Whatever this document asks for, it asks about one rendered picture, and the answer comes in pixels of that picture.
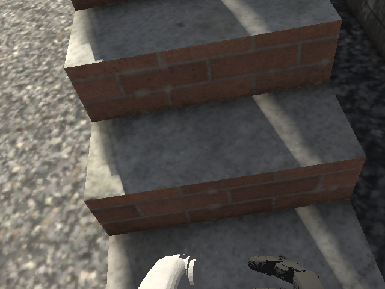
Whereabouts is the right robot hand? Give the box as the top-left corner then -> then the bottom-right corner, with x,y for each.
248,255 -> 325,289

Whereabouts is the robot left thigh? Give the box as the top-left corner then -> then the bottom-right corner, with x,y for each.
138,255 -> 203,289

